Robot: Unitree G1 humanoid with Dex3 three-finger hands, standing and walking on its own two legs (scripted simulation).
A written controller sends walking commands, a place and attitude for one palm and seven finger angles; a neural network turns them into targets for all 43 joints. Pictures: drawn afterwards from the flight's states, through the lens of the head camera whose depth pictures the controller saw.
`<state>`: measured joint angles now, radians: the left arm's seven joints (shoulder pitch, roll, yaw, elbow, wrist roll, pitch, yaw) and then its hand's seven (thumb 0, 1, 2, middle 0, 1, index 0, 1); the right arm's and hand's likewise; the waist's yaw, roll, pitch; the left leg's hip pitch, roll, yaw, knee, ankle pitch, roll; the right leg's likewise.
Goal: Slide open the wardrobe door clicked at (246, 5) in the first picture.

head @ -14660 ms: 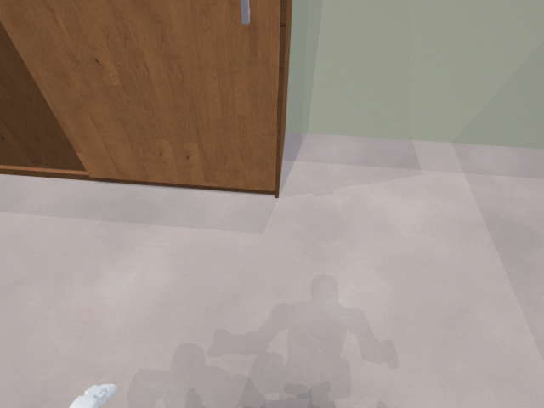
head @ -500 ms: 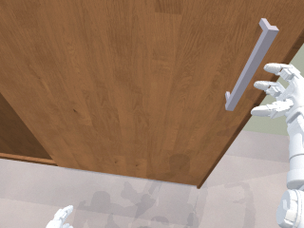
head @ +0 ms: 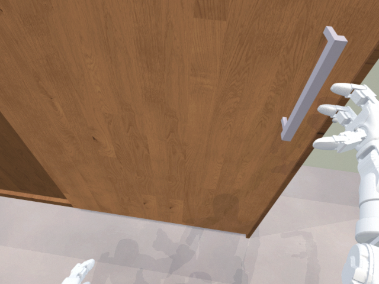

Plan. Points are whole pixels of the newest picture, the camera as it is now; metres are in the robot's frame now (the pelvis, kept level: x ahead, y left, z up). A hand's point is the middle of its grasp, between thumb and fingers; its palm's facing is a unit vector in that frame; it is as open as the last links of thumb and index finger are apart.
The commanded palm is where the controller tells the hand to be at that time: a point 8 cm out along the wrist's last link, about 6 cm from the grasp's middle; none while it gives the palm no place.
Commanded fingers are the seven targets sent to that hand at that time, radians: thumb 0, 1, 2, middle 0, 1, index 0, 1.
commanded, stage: move the hooked fingers beside the handle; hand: right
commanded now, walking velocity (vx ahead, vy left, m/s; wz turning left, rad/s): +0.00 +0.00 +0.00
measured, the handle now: (305, 91) +0.48 -0.19 +0.20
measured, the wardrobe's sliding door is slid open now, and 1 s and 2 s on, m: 0.00 0.00 0.00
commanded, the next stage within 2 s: feel for the door with the fingertips in 0.40 s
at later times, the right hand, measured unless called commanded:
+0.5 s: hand (331, 118) +0.41 -0.23 +0.18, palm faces +0.08 +1.00 +0.00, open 14.0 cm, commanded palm +0.38 -0.28 +0.18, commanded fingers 0.00 0.50 -0.30 0.30 1.20 0.30 1.20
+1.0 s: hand (314, 117) +0.42 -0.20 +0.18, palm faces +0.08 +1.00 +0.02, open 14.0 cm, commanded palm +0.39 -0.26 +0.18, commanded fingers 0.00 0.50 -0.30 0.30 1.20 0.30 1.20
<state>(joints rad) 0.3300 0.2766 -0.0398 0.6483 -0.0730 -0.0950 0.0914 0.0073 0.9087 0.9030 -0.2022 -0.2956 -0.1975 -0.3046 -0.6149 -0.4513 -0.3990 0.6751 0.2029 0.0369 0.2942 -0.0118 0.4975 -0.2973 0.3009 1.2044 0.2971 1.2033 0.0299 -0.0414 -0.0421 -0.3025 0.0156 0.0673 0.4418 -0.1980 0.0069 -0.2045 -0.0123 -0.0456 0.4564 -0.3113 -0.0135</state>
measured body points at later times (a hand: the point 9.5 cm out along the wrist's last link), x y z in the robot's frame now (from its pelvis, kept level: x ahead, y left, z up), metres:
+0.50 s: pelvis -0.01 +0.00 +0.00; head +0.00 +0.01 +0.45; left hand +0.11 +0.25 -0.11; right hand +0.40 -0.28 +0.19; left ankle +0.02 +0.12 -0.74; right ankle -0.05 -0.11 -0.74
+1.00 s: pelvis -0.01 +0.00 +0.00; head +0.00 +0.01 +0.45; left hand +0.11 +0.26 -0.10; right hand +0.41 -0.26 +0.18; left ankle +0.02 +0.12 -0.74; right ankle -0.05 -0.11 -0.74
